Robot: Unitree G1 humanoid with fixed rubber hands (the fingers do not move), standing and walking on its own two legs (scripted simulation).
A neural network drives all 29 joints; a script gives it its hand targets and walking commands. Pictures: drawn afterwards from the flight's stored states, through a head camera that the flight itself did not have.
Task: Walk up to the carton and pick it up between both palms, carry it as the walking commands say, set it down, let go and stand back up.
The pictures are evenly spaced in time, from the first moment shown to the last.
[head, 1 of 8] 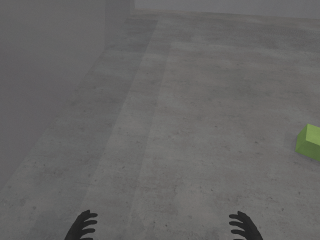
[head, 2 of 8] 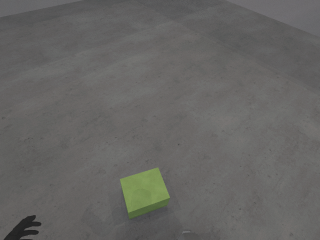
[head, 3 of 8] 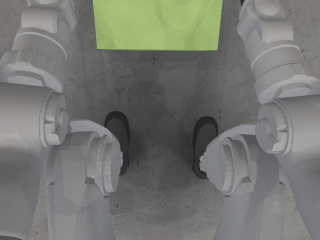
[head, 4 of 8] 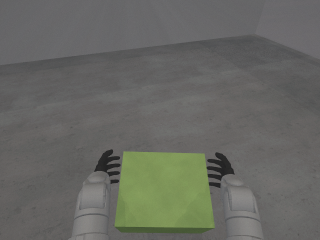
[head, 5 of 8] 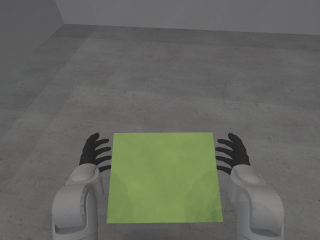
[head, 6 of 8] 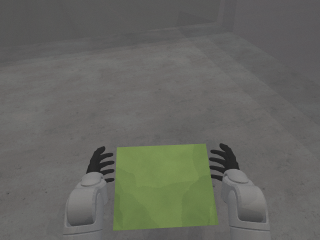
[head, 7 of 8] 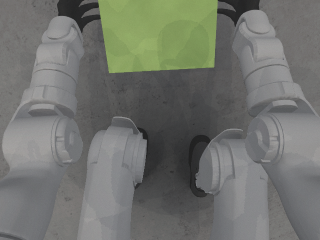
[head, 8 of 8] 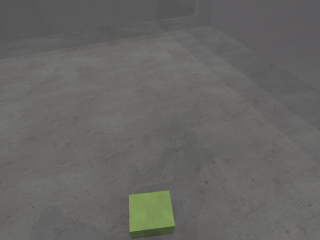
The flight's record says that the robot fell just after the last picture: no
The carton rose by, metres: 0.72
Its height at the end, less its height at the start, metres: +0.00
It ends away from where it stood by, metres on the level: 1.14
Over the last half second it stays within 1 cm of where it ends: yes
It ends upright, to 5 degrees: yes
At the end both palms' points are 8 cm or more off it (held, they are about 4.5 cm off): yes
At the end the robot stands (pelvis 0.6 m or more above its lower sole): yes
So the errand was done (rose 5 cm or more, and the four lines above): yes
